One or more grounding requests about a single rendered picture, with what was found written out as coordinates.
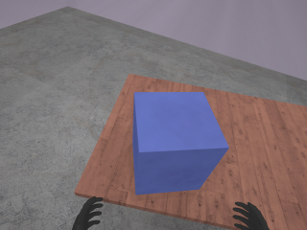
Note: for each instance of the carton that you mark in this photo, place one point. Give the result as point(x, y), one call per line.
point(176, 141)

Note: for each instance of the table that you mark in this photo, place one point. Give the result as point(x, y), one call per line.
point(265, 165)

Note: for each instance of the left robot hand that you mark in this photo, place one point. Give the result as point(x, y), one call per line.
point(82, 220)

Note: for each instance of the right robot hand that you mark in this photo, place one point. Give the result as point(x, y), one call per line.
point(254, 220)

